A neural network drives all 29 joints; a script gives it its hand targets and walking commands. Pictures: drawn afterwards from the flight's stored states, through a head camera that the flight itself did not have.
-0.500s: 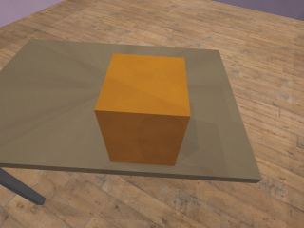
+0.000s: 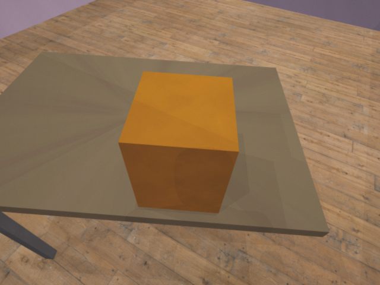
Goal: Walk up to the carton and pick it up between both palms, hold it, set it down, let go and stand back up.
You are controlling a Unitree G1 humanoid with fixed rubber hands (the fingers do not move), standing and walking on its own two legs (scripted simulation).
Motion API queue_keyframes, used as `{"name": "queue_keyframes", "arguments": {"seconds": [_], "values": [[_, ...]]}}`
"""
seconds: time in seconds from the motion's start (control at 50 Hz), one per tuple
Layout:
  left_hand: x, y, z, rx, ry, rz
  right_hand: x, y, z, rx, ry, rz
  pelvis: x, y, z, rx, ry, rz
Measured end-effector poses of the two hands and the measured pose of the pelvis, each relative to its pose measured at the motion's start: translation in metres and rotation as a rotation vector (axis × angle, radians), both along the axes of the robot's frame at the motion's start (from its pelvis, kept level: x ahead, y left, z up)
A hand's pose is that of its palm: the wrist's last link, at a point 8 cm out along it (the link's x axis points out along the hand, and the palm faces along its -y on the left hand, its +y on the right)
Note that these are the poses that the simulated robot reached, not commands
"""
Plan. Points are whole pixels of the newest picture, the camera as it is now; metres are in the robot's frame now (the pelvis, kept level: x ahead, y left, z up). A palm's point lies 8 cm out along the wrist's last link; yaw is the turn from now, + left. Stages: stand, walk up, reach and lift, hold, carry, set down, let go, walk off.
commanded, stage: stand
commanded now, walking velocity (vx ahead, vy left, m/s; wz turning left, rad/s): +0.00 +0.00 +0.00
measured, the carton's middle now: (182, 145) +0.41 +0.03 +0.05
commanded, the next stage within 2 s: walk up in 1.38 s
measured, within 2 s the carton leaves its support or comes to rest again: neither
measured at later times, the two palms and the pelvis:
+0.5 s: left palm out of the picture -0.03 +0.19 -0.15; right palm out of the picture -0.04 -0.21 -0.15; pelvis +0.00 +0.00 +0.00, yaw -1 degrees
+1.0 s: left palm out of the picture -0.05 +0.18 -0.15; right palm out of the picture -0.05 -0.20 -0.15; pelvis -0.02 -0.01 +0.00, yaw +0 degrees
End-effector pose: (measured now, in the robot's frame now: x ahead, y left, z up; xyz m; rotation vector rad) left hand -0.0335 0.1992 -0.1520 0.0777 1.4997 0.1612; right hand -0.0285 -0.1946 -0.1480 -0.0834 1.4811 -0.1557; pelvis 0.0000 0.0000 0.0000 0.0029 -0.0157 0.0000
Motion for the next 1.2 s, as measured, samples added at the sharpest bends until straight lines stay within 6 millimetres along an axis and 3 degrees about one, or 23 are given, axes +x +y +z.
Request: {"name": "queue_keyframes", "arguments": {"seconds": [0.28,0.46,0.62,0.82,1.2], "values": [[0.007,-0.008,-0.001,-0.013,-0.013,-0.012,0.004,-0.004,-0.001,-0.008,-0.016,-0.009,0.004,-0.001,-0.001,-0.001,-0.015,-0.008],[0.005,-0.010,-0.003,-0.022,-0.017,-0.018,-0.008,-0.012,0.002,-0.031,0.007,-0.015,-0.002,-0.004,0.000,-0.001,-0.025,-0.014],[-0.002,-0.002,0.001,0.001,-0.013,-0.025,-0.018,-0.005,-0.001,-0.005,0.020,-0.022,-0.009,-0.003,0.000,-0.002,-0.031,-0.011],[-0.009,-0.009,-0.001,-0.018,-0.004,-0.023,-0.034,-0.003,0.002,0.002,0.043,-0.022,-0.015,-0.004,0.000,-0.001,-0.020,-0.007],[-0.018,-0.011,0.001,-0.010,0.000,-0.015,-0.019,-0.007,-0.001,0.010,-0.002,-0.003,-0.017,-0.008,0.000,0.001,-0.010,-0.005]]}}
